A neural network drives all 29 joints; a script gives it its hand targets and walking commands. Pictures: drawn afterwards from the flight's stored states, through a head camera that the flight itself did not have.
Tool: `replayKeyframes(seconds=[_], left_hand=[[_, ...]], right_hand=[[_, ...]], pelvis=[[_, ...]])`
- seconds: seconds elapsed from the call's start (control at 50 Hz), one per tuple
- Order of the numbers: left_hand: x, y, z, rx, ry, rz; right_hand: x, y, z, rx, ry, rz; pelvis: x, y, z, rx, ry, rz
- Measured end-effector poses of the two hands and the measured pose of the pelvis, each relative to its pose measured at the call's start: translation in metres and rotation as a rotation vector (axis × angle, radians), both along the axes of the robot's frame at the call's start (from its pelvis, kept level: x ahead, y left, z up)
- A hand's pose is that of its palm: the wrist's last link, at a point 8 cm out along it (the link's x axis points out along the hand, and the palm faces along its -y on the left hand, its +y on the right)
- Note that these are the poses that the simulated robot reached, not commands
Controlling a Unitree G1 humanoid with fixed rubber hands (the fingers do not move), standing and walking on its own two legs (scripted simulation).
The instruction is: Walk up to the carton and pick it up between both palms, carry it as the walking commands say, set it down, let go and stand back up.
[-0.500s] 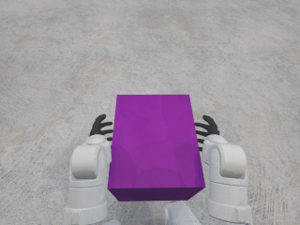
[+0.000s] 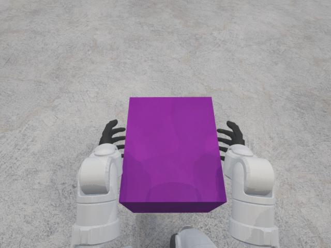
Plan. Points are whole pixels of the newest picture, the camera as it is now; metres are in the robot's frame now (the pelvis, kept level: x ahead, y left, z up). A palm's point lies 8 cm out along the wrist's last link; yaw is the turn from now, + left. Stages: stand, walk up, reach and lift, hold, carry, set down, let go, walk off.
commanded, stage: carry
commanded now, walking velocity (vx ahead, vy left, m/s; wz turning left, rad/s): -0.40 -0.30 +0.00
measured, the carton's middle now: (170, 157) +0.33 -0.02 -0.01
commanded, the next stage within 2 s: none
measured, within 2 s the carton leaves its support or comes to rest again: neither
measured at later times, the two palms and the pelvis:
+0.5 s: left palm out of the picture +0.11 -0.04 +0.10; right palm out of the picture +0.07 -0.32 +0.10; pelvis -0.20 -0.15 +0.01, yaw -1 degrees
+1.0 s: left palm out of the picture -0.01 -0.06 +0.10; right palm out of the picture -0.03 -0.34 +0.10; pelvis -0.30 -0.18 +0.01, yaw -1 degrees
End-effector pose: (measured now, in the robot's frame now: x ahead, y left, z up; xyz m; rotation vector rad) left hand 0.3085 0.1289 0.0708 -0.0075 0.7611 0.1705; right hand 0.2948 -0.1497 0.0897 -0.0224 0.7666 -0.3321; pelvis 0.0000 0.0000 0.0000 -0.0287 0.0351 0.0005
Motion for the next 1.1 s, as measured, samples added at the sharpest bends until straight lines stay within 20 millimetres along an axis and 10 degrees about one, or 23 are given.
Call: replayKeyframes(seconds=[0.2, 0.48, 0.76, 1.1], left_hand=[[-0.112, -0.037, 0.021, 0.017, 0.010, 0.152], [-0.198, -0.164, 0.031, 0.078, 0.028, -0.039], [-0.293, -0.156, 0.030, 0.050, 0.007, 0.104], [-0.327, -0.192, 0.033, 0.086, -0.002, 0.029]], right_hand=[[-0.079, -0.037, 0.007, 0.038, 0.012, 0.130], [-0.216, -0.162, 0.003, 0.081, 0.027, -0.052], [-0.266, -0.156, 0.016, 0.033, 0.007, 0.105], [-0.323, -0.192, 0.007, 0.071, -0.005, 0.027]], pelvis=[[-0.094, -0.069, 0.012, -0.039, -0.006, -0.007], [-0.197, -0.144, 0.014, 0.054, 0.011, -0.017], [-0.261, -0.176, 0.007, 0.055, -0.031, -0.007], [-0.308, -0.190, 0.002, 0.057, -0.024, -0.030]])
